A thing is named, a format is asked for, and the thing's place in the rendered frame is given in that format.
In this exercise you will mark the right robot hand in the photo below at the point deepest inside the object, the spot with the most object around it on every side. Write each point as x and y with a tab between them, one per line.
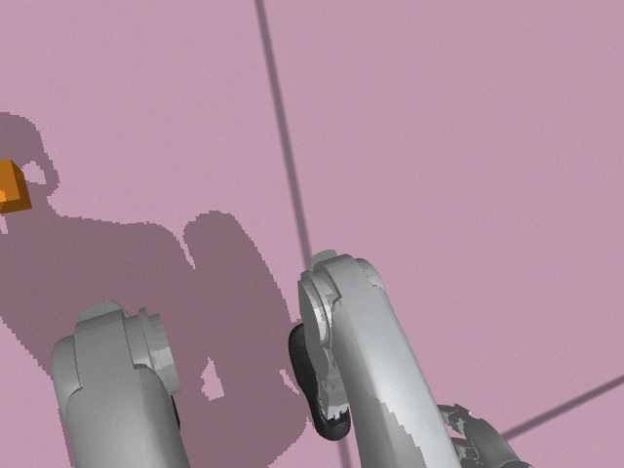
484	447

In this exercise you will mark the small box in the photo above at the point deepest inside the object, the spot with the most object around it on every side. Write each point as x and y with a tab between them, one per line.
13	190

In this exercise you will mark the right robot foot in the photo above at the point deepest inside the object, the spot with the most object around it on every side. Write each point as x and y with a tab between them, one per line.
332	429

